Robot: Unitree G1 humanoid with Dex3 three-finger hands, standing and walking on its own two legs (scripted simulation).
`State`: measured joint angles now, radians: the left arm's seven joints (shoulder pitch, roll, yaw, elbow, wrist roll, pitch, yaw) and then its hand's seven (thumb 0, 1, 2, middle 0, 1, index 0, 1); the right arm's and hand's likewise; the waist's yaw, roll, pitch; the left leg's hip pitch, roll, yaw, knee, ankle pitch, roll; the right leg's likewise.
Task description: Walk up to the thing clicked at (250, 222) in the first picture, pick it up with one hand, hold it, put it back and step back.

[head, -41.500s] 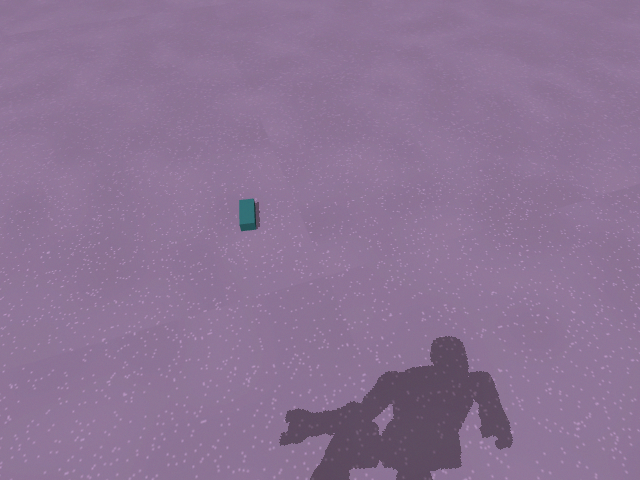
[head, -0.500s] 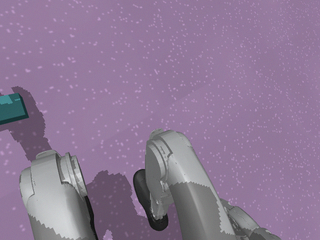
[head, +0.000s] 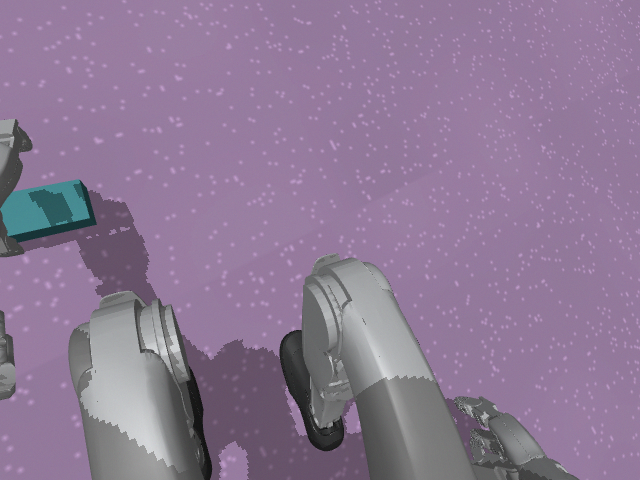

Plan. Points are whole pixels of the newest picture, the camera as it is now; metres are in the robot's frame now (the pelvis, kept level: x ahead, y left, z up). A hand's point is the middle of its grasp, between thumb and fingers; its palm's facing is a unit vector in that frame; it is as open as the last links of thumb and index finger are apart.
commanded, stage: withdraw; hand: left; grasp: from above
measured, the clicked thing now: (35, 213) +0.48 +0.32 -0.31
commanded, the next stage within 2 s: home in 0.12 s
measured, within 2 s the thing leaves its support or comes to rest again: neither
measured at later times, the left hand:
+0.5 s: hand out of the picture +0.44 +0.31 -0.12, palm faces -0.36 -0.26 -0.90, open 11.5 cm
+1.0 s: hand out of the picture +0.27 +0.26 +0.11, palm faces -0.02 -0.87 -0.50, open 7.4 cm
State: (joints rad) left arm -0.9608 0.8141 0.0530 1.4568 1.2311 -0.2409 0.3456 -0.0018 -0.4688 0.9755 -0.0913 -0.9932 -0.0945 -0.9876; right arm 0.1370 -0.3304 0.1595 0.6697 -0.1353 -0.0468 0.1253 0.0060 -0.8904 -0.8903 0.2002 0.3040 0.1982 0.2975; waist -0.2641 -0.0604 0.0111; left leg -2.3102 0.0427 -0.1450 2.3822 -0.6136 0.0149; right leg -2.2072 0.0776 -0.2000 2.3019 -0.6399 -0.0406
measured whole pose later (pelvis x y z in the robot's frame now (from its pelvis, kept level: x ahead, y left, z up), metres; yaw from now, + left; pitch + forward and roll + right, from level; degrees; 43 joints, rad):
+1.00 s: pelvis +0.02 +0.01 +0.22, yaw +8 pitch +26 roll -5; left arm -0.04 0.36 0.01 0.39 0.23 0.17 0.09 0.01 0.88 0.90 -0.22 -0.31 -0.21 -0.31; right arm 0.10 -0.24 0.02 0.59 0.04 -0.09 -0.05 0.01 -0.90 -0.90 0.20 0.30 0.20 0.30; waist -0.06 0.01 -0.20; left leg -1.55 0.00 -0.07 1.67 -0.58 0.01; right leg -1.46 0.06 -0.09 1.63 -0.62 -0.03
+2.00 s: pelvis +0.10 +0.01 +0.38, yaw +13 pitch +9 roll -2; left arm 0.50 0.23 0.02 -0.09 -0.05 0.42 0.03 0.01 0.91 0.90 -0.20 -0.30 -0.20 -0.30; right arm 0.29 -0.22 0.05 0.52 0.01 -0.22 -0.18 0.02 -0.90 -0.90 0.20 0.30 0.20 0.30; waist -0.04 0.04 -0.16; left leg -0.68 -0.01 -0.07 0.98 -0.46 0.00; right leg -0.60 0.05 -0.06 0.92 -0.49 -0.03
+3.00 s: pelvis +0.10 +0.02 +0.38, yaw +12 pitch +10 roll -2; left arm 0.50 0.23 0.02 -0.11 -0.05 0.43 0.02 0.01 0.91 0.90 -0.20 -0.30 -0.20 -0.30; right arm 0.30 -0.22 0.04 0.53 0.01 -0.22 -0.18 0.02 -0.90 -0.90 0.20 0.30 0.20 0.30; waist -0.04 0.04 -0.16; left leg -0.70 -0.01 -0.06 1.00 -0.47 0.01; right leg -0.61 0.05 -0.05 0.93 -0.50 -0.03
